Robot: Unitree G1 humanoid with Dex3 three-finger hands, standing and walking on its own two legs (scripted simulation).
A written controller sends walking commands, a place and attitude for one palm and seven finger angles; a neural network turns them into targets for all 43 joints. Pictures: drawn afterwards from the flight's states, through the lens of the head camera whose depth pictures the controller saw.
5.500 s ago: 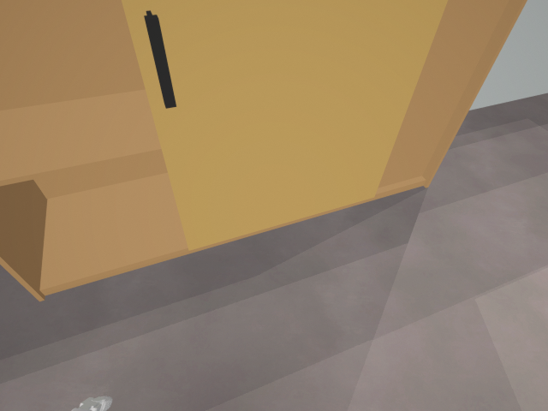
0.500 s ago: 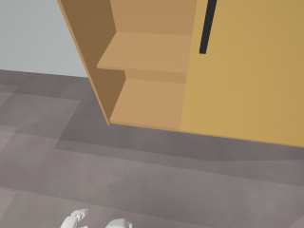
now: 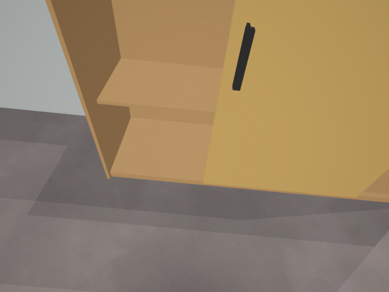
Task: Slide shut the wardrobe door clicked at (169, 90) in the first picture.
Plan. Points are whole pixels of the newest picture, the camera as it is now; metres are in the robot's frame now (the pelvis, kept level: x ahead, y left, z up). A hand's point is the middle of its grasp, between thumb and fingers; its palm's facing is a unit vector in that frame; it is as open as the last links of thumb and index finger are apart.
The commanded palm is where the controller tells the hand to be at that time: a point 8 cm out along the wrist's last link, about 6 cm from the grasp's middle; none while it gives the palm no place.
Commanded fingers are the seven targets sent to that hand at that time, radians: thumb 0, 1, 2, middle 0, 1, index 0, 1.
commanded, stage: take the last steps up to it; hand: right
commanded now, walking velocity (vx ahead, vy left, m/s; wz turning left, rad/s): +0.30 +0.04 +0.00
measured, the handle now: (242, 58) +0.82 -0.11 +0.10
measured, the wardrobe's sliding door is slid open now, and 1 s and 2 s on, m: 0.57 0.57 0.57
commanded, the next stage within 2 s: come to a stop and stand still in 0.82 s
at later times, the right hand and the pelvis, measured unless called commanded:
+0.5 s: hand out of the picture +0.16 -0.22 -0.18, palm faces +0.02 +0.99 -0.16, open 7.3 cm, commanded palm none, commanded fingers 0.00 -0.90 -0.90 0.20 0.30 0.20 0.30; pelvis +0.12 -0.04 +0.00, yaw +1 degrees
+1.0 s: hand (257, 237) +0.32 -0.18 -0.19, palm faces +0.06 +0.99 -0.15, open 7.2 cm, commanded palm none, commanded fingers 0.00 -0.90 -0.90 0.20 0.30 0.20 0.30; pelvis +0.31 -0.01 -0.01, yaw +0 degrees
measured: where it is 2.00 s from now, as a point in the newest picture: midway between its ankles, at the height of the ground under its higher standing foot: (179, 288)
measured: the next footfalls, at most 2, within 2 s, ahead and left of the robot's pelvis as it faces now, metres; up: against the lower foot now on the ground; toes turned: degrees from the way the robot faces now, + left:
right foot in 0.18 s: +0.09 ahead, -0.15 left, +0.00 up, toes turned -8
left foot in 0.64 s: +0.33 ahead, +0.12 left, +0.00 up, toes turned +10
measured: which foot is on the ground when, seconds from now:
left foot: down 0.00-0.18, up 0.20-0.62, down 0.64-1.00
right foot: up 0.00-0.16, down 0.18-0.66, up 0.68-0.98, down 1.00-1.00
